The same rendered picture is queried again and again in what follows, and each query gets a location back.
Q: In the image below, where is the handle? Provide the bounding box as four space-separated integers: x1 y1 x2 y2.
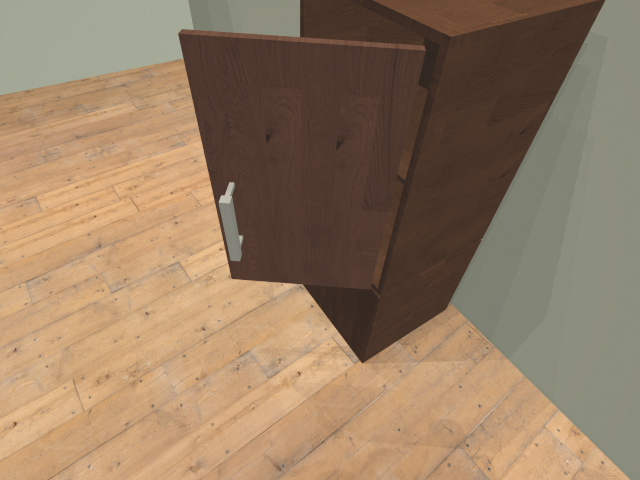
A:
219 182 243 261

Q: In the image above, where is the cupboard door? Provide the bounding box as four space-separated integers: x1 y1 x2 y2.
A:
178 29 426 290

